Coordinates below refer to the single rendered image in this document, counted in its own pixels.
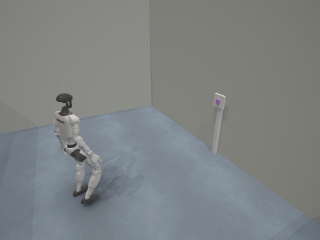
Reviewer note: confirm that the robot right hand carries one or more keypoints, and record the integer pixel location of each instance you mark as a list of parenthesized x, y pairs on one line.
[(94, 160)]

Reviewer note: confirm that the robot left shin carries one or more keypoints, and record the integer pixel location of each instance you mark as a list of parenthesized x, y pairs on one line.
[(79, 177)]

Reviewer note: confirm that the left robot forearm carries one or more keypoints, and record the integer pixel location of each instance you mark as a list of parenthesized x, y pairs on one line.
[(60, 138)]

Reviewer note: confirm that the right robot forearm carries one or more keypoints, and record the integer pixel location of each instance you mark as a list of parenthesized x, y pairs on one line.
[(84, 147)]

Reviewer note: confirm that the left robot foot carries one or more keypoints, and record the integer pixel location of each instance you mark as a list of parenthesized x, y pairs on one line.
[(83, 189)]

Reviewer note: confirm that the panel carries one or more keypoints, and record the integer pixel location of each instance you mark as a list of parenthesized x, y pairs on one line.
[(219, 115)]

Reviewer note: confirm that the robot right upper arm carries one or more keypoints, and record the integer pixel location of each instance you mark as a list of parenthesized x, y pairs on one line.
[(74, 122)]

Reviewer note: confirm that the robot left upper arm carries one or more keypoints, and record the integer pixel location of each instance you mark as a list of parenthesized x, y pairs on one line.
[(55, 126)]

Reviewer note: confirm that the robot left hand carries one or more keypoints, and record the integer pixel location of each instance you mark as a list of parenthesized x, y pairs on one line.
[(62, 146)]

